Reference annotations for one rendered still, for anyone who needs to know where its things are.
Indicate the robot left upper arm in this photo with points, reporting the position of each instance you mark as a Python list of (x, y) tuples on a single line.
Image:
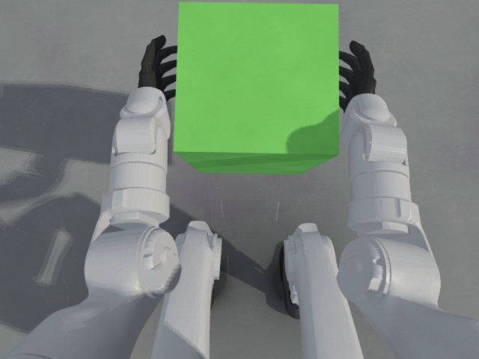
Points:
[(127, 273)]

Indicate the carton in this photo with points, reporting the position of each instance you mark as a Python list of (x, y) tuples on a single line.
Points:
[(257, 87)]

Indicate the robot right foot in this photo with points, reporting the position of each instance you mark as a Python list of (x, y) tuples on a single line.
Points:
[(292, 309)]

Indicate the robot left hand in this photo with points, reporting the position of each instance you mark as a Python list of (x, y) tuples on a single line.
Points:
[(152, 70)]

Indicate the robot left forearm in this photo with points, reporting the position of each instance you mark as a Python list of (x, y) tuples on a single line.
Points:
[(139, 164)]

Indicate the robot right forearm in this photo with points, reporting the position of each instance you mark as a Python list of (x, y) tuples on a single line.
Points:
[(381, 204)]

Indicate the robot right hand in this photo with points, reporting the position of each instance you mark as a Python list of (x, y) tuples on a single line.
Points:
[(361, 78)]

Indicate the left robot shin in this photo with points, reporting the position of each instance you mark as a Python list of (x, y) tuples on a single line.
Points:
[(193, 225)]

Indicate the robot right upper arm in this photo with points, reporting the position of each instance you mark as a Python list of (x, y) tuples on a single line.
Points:
[(396, 285)]

